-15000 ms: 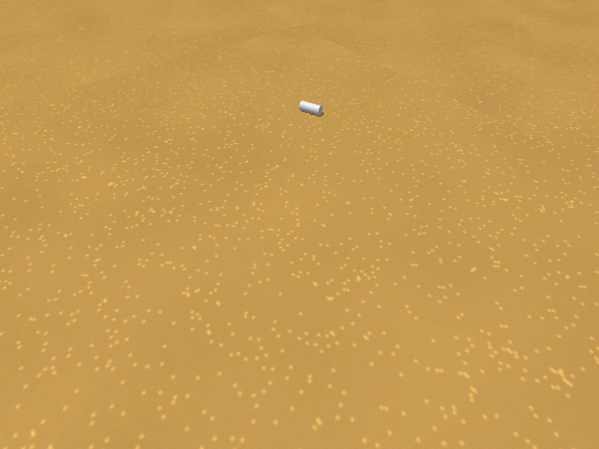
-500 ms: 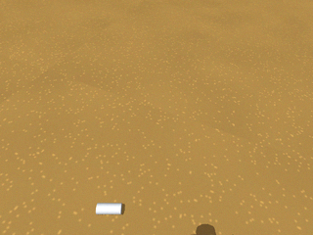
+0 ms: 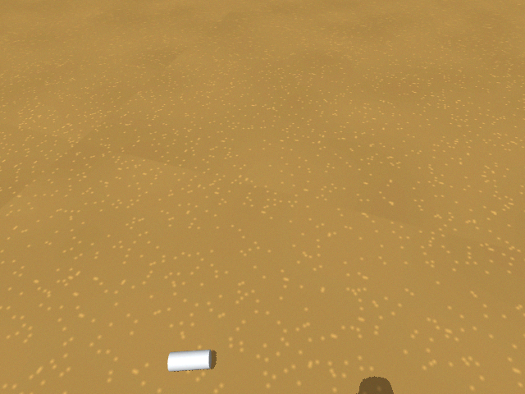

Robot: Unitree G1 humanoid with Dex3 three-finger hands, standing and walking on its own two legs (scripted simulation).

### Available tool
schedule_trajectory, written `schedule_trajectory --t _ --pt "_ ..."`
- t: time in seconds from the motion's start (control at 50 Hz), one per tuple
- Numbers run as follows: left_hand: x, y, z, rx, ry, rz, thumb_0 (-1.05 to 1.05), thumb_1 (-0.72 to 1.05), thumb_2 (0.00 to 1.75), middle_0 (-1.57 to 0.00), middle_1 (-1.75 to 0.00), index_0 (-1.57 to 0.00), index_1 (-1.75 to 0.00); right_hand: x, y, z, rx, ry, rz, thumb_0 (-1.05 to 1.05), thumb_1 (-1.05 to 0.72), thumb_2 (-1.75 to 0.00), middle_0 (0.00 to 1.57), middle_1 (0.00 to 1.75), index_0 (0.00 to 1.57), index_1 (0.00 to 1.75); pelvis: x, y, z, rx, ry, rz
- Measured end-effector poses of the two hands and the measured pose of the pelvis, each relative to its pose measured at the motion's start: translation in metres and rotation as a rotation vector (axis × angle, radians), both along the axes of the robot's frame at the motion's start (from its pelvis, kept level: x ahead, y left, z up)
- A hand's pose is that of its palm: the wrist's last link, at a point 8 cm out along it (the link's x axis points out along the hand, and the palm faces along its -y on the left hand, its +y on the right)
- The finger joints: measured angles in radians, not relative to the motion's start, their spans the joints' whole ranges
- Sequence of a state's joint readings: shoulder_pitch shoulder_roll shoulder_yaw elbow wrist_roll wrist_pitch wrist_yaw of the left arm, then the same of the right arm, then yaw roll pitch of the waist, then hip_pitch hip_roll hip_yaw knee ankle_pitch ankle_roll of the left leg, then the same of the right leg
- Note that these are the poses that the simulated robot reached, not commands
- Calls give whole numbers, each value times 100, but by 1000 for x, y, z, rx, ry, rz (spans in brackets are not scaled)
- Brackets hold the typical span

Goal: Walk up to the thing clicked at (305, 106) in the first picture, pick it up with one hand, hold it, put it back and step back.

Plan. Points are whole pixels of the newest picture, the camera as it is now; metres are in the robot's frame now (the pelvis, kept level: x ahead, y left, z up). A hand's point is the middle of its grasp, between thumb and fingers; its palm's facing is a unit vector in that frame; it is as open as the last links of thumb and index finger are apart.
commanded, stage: walk up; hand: left
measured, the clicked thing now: (190, 360) +0.40 +0.28 -0.75
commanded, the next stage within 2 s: stand in 0.80 s
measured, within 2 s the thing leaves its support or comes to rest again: neither
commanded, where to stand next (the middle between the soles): +0.01 +0.03 m, yaw +1 degrees
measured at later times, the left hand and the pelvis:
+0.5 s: hand out of the picture +0.08 +0.27 -0.16, palm faces -0.03 -0.94 -0.34, open 7.3 cm; pelvis -0.01 +0.02 +0.00, yaw -1 degrees
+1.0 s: hand out of the picture +0.07 +0.27 -0.15, palm faces -0.04 -0.94 -0.35, open 7.3 cm; pelvis +0.00 +0.02 +0.00, yaw +0 degrees
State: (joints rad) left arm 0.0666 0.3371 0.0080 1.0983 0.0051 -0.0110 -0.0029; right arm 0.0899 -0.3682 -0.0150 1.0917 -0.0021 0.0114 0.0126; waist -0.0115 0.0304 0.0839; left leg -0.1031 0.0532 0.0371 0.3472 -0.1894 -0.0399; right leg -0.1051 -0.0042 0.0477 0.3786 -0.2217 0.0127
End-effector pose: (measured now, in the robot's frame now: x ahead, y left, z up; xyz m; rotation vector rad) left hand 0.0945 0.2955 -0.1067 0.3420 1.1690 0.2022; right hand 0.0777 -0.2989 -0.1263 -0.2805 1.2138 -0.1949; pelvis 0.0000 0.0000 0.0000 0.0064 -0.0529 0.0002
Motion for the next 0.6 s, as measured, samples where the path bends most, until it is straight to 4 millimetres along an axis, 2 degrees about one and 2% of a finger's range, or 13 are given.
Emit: schedule_trajectory --t 0.16,0.28,0.4,0.6 --pt "-3 -2 -7 -26 15 -5 1 91 90 -20 -30 -21 -30 -22 0 4 -16 44 -22 0 -90 -90 20 30 21 30 -3 3 2 -3 6 -6" --pt "-8 4 -11 -34 31 -1 1 91 90 -20 -30 -21 -30 -29 4 7 -26 53 -33 0 -90 -90 20 30 21 30 -5 8 2 -4 7 -9" --pt "-15 11 -13 -33 46 4 1 91 90 -20 -29 -21 -30 -28 11 8 -27 45 -33 0 -90 -90 20 30 21 30 -6 13 2 -3 8 -11" --pt "-26 21 -11 -21 62 19 1 91 90 -20 -29 -21 -30 -14 21 7 -12 16 -14 0 -90 -90 20 30 21 30 -6 19 2 -1 10 -7"
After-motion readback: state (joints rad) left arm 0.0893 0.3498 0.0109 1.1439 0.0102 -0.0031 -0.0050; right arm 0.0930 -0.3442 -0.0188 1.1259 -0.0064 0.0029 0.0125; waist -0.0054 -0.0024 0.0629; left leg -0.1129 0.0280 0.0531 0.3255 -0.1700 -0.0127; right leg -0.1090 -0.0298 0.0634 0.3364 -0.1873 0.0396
